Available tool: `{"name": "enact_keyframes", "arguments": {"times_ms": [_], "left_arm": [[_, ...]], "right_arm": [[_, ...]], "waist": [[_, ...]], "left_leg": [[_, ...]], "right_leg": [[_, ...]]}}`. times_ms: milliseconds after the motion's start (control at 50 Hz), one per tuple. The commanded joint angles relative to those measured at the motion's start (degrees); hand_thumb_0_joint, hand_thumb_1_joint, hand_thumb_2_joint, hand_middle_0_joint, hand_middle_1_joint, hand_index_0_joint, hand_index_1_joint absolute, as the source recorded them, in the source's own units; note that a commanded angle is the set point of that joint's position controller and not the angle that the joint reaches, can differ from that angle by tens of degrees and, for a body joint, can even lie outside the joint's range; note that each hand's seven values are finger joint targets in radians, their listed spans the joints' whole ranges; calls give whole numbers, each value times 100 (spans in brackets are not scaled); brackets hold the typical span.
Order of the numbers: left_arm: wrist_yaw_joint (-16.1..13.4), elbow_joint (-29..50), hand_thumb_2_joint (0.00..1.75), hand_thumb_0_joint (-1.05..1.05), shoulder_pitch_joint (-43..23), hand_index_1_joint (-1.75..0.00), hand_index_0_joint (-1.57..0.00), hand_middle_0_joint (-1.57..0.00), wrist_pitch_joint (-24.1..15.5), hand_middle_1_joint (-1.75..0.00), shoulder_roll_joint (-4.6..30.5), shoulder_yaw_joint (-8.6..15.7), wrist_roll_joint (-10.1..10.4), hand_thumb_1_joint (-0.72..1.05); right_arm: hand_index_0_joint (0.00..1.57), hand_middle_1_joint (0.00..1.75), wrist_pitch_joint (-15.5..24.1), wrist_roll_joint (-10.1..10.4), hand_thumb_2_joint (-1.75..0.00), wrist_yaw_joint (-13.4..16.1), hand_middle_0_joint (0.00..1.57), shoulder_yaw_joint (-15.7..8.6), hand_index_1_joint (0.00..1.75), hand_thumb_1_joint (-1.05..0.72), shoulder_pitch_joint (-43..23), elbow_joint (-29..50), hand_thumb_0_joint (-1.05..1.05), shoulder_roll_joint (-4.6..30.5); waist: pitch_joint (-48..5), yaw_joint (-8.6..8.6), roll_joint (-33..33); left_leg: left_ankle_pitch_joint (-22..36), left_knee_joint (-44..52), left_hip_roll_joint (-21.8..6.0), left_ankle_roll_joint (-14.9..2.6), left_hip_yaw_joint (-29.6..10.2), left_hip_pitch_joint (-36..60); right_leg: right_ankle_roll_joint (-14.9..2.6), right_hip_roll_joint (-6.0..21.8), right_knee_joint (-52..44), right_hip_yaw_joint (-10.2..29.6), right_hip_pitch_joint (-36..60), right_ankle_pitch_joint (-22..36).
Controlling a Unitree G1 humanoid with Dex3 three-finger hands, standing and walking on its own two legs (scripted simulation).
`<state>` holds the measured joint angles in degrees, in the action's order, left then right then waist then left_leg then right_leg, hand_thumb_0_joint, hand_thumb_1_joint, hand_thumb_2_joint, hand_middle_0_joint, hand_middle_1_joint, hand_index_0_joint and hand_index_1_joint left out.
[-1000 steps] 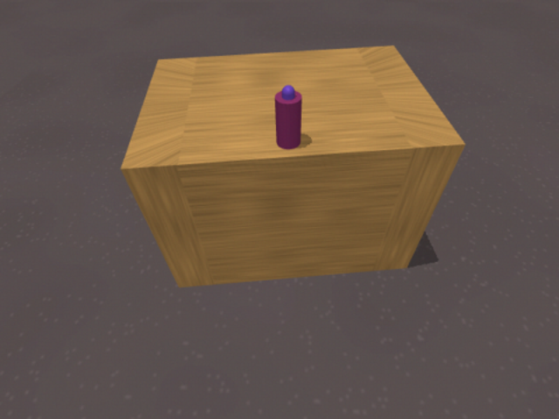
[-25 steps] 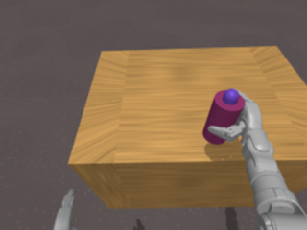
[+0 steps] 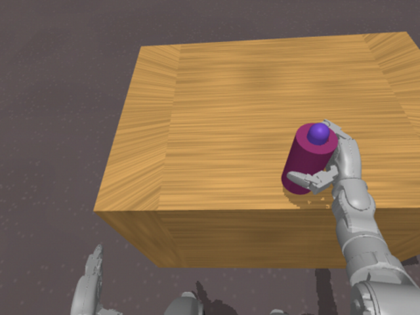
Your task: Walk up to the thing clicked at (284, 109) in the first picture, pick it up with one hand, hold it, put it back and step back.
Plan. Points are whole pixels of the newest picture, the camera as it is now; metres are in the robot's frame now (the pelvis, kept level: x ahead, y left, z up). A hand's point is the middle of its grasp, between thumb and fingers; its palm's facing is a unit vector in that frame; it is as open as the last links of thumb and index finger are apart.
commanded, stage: lower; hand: right
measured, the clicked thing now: (307, 157) +0.40 -0.14 +0.05
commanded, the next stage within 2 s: loosen in 0.76 s
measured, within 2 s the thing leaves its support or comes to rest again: rests again in 0.70 s
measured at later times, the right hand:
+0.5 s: hand (306, 165) +0.41 -0.14 +0.00, palm faces +0.01 +1.00 +0.01, open 10.5 cm
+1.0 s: hand (308, 167) +0.41 -0.15 -0.01, palm faces +0.03 +1.00 +0.02, open 10.5 cm
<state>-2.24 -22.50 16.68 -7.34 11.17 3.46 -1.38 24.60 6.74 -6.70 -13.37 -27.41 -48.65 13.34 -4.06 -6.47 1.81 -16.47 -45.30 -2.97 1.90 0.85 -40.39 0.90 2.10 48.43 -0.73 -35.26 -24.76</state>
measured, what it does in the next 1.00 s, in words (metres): stands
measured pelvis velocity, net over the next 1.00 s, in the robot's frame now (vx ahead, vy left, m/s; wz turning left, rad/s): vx -0.02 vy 0.00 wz -0.01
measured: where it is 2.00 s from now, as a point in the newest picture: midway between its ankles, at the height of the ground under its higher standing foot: outside the picture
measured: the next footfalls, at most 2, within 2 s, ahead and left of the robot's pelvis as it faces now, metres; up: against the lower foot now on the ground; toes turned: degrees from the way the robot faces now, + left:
none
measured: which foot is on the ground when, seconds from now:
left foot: down 0.00-1.00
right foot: down 0.00-1.00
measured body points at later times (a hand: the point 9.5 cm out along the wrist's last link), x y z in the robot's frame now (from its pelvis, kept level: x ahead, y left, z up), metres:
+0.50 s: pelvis -0.01 +0.00 -0.02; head +0.08 -0.02 +0.42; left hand +0.14 +0.27 -0.05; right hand +0.40 -0.20 +0.01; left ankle +0.06 +0.14 -0.70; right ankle -0.01 -0.13 -0.70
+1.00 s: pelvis -0.02 +0.00 -0.04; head +0.08 -0.02 +0.40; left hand +0.14 +0.26 -0.05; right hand +0.41 -0.21 -0.01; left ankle +0.06 +0.14 -0.70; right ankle -0.01 -0.13 -0.70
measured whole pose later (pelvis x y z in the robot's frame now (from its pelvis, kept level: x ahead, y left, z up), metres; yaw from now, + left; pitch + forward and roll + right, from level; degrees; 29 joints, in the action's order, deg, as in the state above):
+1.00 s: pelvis -0.02 +0.00 -0.04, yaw +0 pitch +17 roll +1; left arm -0.5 -5.1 23.5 -4.2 12.4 3.7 -2.4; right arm 27.3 4.6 -6.8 -17.5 -30.8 -50.2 14.8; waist -6.9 -8.3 2.2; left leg -21.3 -59.9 -3.1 1.7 0.9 -55.8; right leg 1.1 2.2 63.6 0.3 -50.8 -30.1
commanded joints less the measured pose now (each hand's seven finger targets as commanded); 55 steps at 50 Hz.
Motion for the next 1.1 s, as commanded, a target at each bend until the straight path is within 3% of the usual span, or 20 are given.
{"name": "enact_keyframes", "arguments": {"times_ms": [0,60,100,120,140,160,180,260,300,420,520,540,580,660,720,800,840,860,960,1080], "left_arm": [[-40,1171,8,0,-60,-5,-4,-5,-263,-4,1046,622,3,-57],[11,1439,8,0,-11,-5,-3,-5,-260,-4,768,380,21,-58],[10,1413,8,0,70,-5,-3,-5,-242,-4,802,431,1,-57],[-4,1391,7,0,213,-5,-3,-5,-236,-4,1007,666,-12,-57],[10,1462,7,0,204,-5,-3,-5,-227,-4,939,546,-12,-57],[4,1554,7,0,224,-5,-3,-5,-211,-4,1027,665,-15,-57],[25,1654,7,0,209,-5,-3,-5,-202,-4,890,501,-14,-57],[34,1818,7,0,316,-5,-3,-5,-160,-4,1065,718,-8,-57],[78,1693,7,0,415,-5,-3,-5,-131,-4,866,548,-29,-57],[80,1851,7,0,558,-5,-3,-4,-82,-3,981,669,-42,-57],[93,2170,7,0,441,-5,-3,-4,-74,-4,913,569,-44,-57],[78,2254,6,0,576,-5,-3,-4,-83,-4,956,672,-37,-56],[80,2447,6,0,514,-5,-3,-4,-96,-4,857,517,-34,-56],[62,2291,6,0,811,-4,-3,-4,-77,-3,994,644,-50,-56],[86,2384,7,0,727,-4,-3,-4,-58,-3,924,578,-65,-57],[115,2480,6,0,721,-4,-3,-4,-61,-3,832,398,-81,-57],[88,2674,6,0,735,-4,-3,-4,-43,-3,991,587,-62,-57],[80,2754,5,0,698,-4,-5,-5,-32,-4,1150,725,-66,-55],[103,2744,2,0,1007,-3,-6,-5,29,-5,1015,599,-55,-51],[148,2806,5,0,781,-4,-5,-5,29,-4,896,515,-61,-54]], "right_arm": [[136,150,459,46,-137,39,131,-137,150,-9,-2252,1290,0,815],[135,148,493,8,-136,81,130,-138,149,-7,-2140,1251,0,722],[135,149,530,-9,-136,60,130,-150,149,-8,-2127,1247,0,742],[135,149,538,-43,-136,57,130,-134,149,-9,-2287,1320,0,797],[135,148,525,-55,-135,47,130,-169,148,-8,-2104,1205,0,836],[134,147,532,-69,-135,51,129,-181,147,-9,-2260,1357,0,887],[134,148,537,-79,-136,67,129,-170,148,-8,-2282,1490,0,868],[136,151,522,-52,-138,112,131,-240,151,-7,-2162,1344,0,798],[137,151,513,-85,-139,97,132,-181,151,-9,-2156,1327,0,731],[137,152,538,-134,-139,51,132,-284,152,-8,-2217,1164,0,814],[137,152,611,-106,-139,65,131,-461,152,-6,-2406,1305,0,1029],[138,153,613,-109,-140,59,132,-417,153,-7,-2408,1256,0,955],[138,152,648,-116,-139,74,132,-435,152,-6,-2484,1422,0,1018],[137,152,599,-160,-139,41,132,-389,152,-5,-2190,973,0,922],[136,151,633,-183,-138,40,130,-520,151,-3,-2412,1199,0,1111],[134,149,605,-155,-137,-4,129,-430,149,-3,-2171,846,0,841],[132,147,613,-175,-134,21,126,-553,147,-1,-2213,877,0,1056],[134,147,574,-189,-132,19,127,-544,147,7,-2157,736,0,1058],[120,114,529,-225,-92,4,116,-482,114,17,-2120,885,0,1023],[101,88,485,-213,-64,-7,99,-438,88,45,-2202,966,0,945]], "waist": [[-2246,9,-341],[-2245,35,-275],[-2238,2,-288],[-2405,-91,-361],[-2334,-32,-399],[-2407,-76,-439],[-2418,8,-395],[-2446,-62,-295],[-2339,5,-539],[-2409,-82,-465],[-2383,-22,-283],[-2519,-159,-220],[-2580,-82,-219],[-2428,-180,-324],[-2485,-92,-495],[-2289,-144,-382],[-2425,-248,-268],[-2374,-229,-183],[-2401,-186,-302],[-2261,-110,-393]], "left_leg": [[1120,151,276,-218,127,1222],[1050,61,264,-229,86,1148],[1069,-12,253,-218,75,1064],[1148,-77,250,-221,63,1015],[1153,-87,247,-218,65,985],[1123,-100,234,-216,37,979],[1063,-124,236,-214,48,1040],[1132,-264,255,-228,89,899],[1052,-336,248,-248,68,704],[986,-530,262,-250,90,512],[493,-480,214,-195,-18,648],[589,-496,213,-182,-39,732],[577,-513,190,-166,-89,799],[699,-648,200,-186,-78,529],[714,-762,218,-219,-30,392],[393,-796,245,-220,24,172],[290,-765,236,-199,-21,244],[217,-749,242,-196,4,236],[502,-859,254,-212,49,209],[12,-847,245,-236,19,1]], "right_leg": [[-15,-129,-531,141,579,1790],[-38,-140,-418,109,391,1658],[-48,-149,-319,91,319,1575],[-42,-153,-273,99,374,1653],[-33,-147,-230,92,386,1727],[-54,-167,-201,75,303,1588],[-51,-162,-211,85,267,1506],[-33,-151,-105,113,200,1652],[-10,-151,-38,98,97,1698],[-4,-129,107,140,-55,1665],[-96,-179,182,60,-531,717],[-111,-192,228,54,-555,741],[-119,-207,297,19,-614,707],[-100,-203,412,35,-686,855],[-77,-193,444,65,-695,983],[-82,-168,451,109,-886,658],[-108,-155,476,115,-928,475],[-112,-156,448,122,-956,405],[-80,-169,511,105,-851,790],[-87,-157,456,123,-1030,233]]}}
